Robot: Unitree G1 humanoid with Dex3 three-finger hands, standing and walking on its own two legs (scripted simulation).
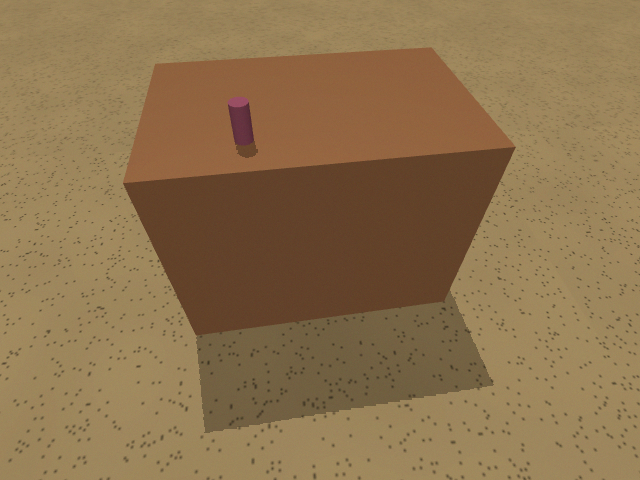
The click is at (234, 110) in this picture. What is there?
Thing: slim round
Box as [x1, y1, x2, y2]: [228, 97, 253, 145]
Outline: 234,97 228,100 228,107 234,140 238,144 248,144 253,140 248,100 244,97
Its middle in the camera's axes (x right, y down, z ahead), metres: -0.18 -0.28 +0.92
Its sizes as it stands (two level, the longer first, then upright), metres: 0.048 0.048 0.102
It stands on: a support 0.70 m high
